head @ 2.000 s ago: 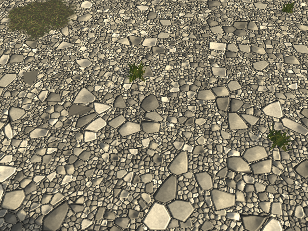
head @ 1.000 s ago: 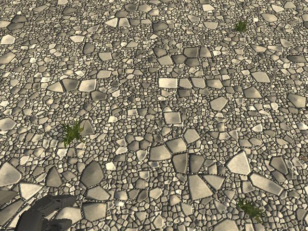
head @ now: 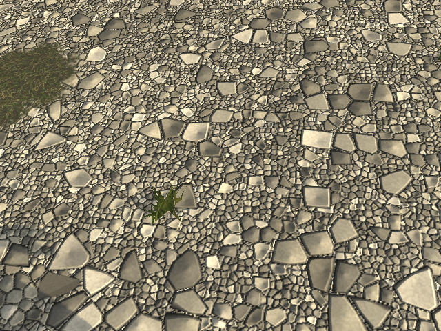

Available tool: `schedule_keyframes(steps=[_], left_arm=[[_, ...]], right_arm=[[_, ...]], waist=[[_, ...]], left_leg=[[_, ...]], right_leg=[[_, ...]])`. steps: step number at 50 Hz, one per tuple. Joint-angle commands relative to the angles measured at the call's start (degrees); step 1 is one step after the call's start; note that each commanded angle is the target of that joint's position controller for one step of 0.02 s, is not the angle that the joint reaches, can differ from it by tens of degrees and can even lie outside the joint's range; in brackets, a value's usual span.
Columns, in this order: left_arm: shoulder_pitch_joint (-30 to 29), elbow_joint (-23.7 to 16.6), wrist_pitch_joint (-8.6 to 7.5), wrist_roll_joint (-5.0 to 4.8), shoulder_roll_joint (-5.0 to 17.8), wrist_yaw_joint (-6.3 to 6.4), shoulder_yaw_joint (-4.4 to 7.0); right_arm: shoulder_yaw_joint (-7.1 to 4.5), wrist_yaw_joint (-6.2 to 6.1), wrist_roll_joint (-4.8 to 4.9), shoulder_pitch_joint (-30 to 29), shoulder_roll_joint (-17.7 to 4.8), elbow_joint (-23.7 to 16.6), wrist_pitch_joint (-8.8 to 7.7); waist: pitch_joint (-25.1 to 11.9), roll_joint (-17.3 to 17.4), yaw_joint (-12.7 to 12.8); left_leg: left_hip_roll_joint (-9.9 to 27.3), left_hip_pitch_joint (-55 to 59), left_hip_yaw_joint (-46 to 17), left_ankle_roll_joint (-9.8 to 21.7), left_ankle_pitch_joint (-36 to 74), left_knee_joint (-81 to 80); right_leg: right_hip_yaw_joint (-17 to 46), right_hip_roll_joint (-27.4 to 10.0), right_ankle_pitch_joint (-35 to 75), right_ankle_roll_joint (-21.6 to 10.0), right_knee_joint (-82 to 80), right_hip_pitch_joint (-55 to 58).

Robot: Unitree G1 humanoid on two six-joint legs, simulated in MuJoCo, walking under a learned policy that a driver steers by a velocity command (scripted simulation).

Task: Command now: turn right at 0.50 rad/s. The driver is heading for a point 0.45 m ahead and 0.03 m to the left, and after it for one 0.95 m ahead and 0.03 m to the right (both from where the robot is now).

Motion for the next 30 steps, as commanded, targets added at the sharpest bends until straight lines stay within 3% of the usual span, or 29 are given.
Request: schedule_keyframes(steps=[1, 4, 8, 11, 15, 18, 20, 21, 22, 23, 24, 26, 28, 30], left_arm=[[-4.05, -5.04, -1.63, -1.54, 9.36, 1.19, 2.08], [-2.01, -5.48, -1.18, -1.24, 9.00, 1.74, 1.92], [-1.31, -5.76, -0.42, -1.36, 10.12, 2.24, 2.33], [-3.44, -5.77, -0.27, -0.35, 8.08, 2.03, 1.34], [-5.08, -3.55, -0.52, 0.77, 5.17, 0.85, -0.45], [-4.45, -1.87, -0.75, -0.05, 7.43, 0.46, -0.13], [-4.82, -2.24, -1.53, 0.41, 7.00, 0.55, -0.23], [-5.13, -3.90, -2.26, 0.38, 5.51, 0.50, -0.49], [-8.39, -4.82, -3.14, -0.29, 5.16, 0.66, -0.48], [-10.24, -5.72, -4.14, -1.23, 4.35, 0.71, -0.39], [-12.35, -6.58, -5.04, -2.04, 4.21, 0.67, -0.26], [-14.69, -7.58, -6.47, -2.20, 5.57, -0.13, 0.39], [-15.02, -7.47, -7.62, -1.99, 4.69, -1.26, 0.34], [-15.42, -7.18, -8.05, -1.80, 2.77, -2.16, -0.19]], right_arm=[[-1.75, -0.54, -0.30, -2.84, -5.79, -3.57, -1.17], [-1.57, -0.31, 0.32, -1.36, -4.50, -2.91, -1.66], [-1.21, -0.22, 0.42, -2.08, -4.00, -2.85, -2.16], [-0.65, 0.46, 0.47, -0.22, -3.65, -1.36, -2.37], [0.17, 1.49, 0.47, 1.25, -3.21, -0.13, -2.95], [0.46, 2.06, 0.65, 2.92, -4.11, 0.79, -3.67], [0.48, 1.97, 1.07, 6.05, -5.96, 1.17, -4.53], [-0.26, 2.01, 1.76, 7.02, -9.13, 2.04, -4.85], [-0.60, 2.29, 2.18, 10.19, -8.99, 3.04, -5.34], [-0.59, 2.54, 1.80, 14.24, -9.13, 4.06, -5.96], [-0.46, 2.66, 1.24, 16.22, -9.16, 4.43, -6.39], [-0.71, 2.42, 1.21, 18.22, -9.16, 4.47, -7.42], [-0.82, 1.86, 2.05, 17.06, -8.81, 3.70, -7.09], [-0.90, 1.19, 2.22, 15.25, -8.34, 2.52, -5.76]], waist=[[-6.08, -7.72, -1.53], [-8.02, -7.78, -1.24], [-7.13, -9.08, -0.24], [-7.32, -10.27, 0.14], [-5.99, -10.32, 0.45], [-3.58, -8.40, -0.27], [-2.13, -6.01, -0.52], [-1.40, 0.20, 0.97], [0.61, 4.80, -1.21], [1.72, 10.65, -2.69], [3.59, 12.91, -3.86], [1.51, 9.83, -5.35], [-1.30, 6.26, -4.85], [-2.37, 6.55, -4.58]], left_leg=[[0.99, -10.36, -5.32, -0.57, 5.16, 7.28], [-0.42, -8.94, -5.17, -1.82, 9.58, 5.06], [-0.58, -8.36, -5.78, -3.25, 11.10, -5.58], [1.17, -1.27, -4.49, -3.55, 12.36, -12.13], [2.27, 9.90, -2.47, -2.27, 12.65, -21.93], [-0.53, 15.67, 0.98, 0.77, 16.29, -31.77], [2.28, 16.21, -3.67, 4.80, 12.17, -29.94], [4.18, 14.73, -9.39, 9.05, 4.26, -32.39], [6.88, 13.00, -17.16, 12.94, -5.69, -38.38], [12.87, 16.36, -28.96, 16.76, -10.37, -45.31], [16.18, 19.39, -37.16, 19.42, -7.75, -48.19], [17.79, 27.76, -38.63, 19.79, 0.72, -47.06], [14.32, 30.06, -31.95, 17.24, 7.85, -45.81], [9.80, 25.40, -25.70, 15.18, 11.08, -45.59]], right_leg=[[18.86, -14.33, 27.81, -8.92, -13.69, 10.72], [17.67, -12.58, 29.97, -9.11, -13.41, 13.16], [19.44, -11.82, 23.67, -9.04, -13.39, 14.57], [17.12, -11.21, 20.53, -8.93, -13.66, 10.64], [15.37, -10.64, 18.22, -8.70, -13.68, 4.87], [15.82, -8.44, -8.15, -6.25, -15.04, 1.46], [15.50, -6.48, -17.50, -4.74, -10.65, -1.27], [9.99, -1.77, -18.04, -3.00, -7.03, -4.07], [3.85, 1.51, -16.21, -0.87, -0.08, -6.21], [-0.44, 3.68, -12.37, 0.73, 7.92, -11.42], [1.30, 3.77, -13.87, 0.83, 10.58, -16.64], [5.61, 0.92, -16.72, 0.98, 17.78, -24.75], [4.86, -0.31, -11.45, 1.34, 12.97, -23.97], [2.26, 1.20, -5.08, 2.79, 4.52, -15.70]])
